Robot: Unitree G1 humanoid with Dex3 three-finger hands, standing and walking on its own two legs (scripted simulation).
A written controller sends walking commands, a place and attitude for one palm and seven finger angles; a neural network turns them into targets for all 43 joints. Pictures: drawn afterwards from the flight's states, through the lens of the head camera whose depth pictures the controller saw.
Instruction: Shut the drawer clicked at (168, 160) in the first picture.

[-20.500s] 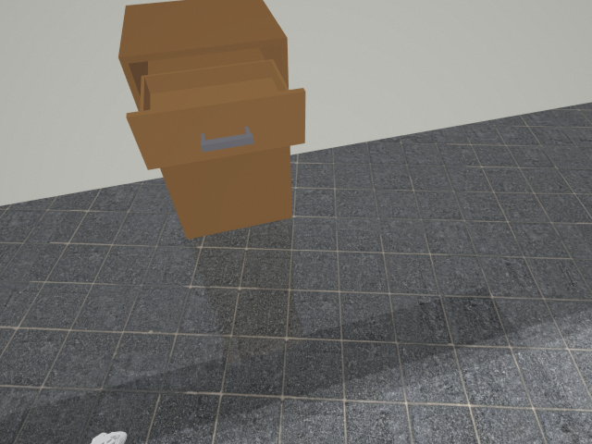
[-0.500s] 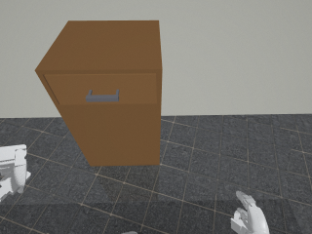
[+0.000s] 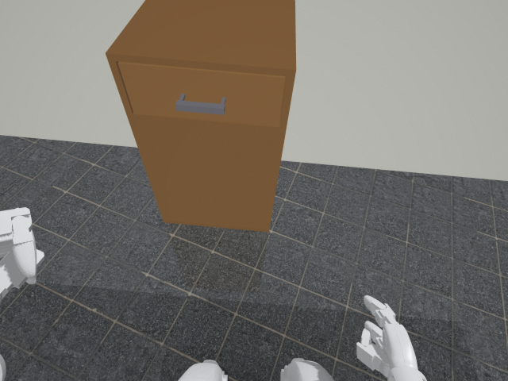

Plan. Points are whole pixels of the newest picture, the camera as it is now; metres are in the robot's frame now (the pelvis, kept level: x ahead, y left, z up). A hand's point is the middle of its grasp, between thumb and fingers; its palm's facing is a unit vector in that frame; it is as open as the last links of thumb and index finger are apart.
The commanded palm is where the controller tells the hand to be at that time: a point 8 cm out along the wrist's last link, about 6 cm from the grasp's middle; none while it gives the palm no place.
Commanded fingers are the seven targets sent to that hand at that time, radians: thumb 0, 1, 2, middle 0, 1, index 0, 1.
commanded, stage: stop stepping back and stand still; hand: left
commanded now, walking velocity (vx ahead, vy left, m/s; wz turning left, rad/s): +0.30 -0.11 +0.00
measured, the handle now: (201, 103) +0.78 +0.21 -0.05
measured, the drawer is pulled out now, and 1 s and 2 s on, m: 0.00 0.00 0.00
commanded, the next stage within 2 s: let the arm hang, fingers relaxed in 1.08 s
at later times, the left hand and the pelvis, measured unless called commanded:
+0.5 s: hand (47, 335) +0.13 +0.21 +0.16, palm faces +0.35 -0.84 -0.42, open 3.2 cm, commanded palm +0.07 +0.26 +0.19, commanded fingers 0.00 0.90 0.90 -1.40 -1.60 -1.40 -1.60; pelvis -0.07 -0.02 +0.01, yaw -2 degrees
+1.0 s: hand out of the picture +0.12 +0.24 +0.18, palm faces +0.33 -0.84 -0.42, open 3.2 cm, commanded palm +0.05 +0.28 +0.19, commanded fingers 0.00 0.90 0.90 -1.40 -1.60 -1.40 -1.60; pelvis -0.09 +0.01 +0.01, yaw -2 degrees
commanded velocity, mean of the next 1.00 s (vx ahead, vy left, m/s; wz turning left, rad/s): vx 0.10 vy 0.04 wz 0.00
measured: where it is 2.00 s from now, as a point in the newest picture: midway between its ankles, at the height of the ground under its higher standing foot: outside the picture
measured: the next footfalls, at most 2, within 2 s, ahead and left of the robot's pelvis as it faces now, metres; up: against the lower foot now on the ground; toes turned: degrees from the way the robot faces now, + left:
right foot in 0.16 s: -0.06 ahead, -0.13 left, +0.00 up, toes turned -4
left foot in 0.44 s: -0.02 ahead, +0.11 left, +0.00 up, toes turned +1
